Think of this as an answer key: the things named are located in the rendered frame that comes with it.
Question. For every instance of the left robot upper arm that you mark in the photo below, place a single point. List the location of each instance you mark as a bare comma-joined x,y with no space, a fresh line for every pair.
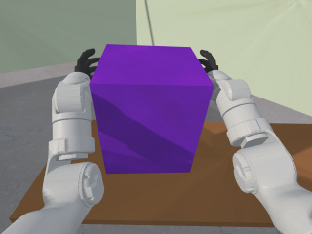
69,193

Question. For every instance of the robot right forearm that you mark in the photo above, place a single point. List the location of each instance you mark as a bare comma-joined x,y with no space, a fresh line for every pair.
245,125

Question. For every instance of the right robot hand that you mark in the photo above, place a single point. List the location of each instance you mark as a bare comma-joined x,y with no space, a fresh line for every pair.
210,63

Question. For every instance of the table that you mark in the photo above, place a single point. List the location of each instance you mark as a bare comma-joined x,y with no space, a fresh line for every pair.
208,195

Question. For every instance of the carton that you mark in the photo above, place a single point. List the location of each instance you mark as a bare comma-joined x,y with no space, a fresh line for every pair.
150,104

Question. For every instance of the right robot upper arm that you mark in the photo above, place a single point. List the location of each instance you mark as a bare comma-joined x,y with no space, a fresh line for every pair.
267,171

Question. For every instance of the left robot hand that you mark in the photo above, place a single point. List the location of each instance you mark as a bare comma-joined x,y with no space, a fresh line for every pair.
84,62

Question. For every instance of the robot left forearm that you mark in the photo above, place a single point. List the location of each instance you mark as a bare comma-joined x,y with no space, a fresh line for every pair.
71,118

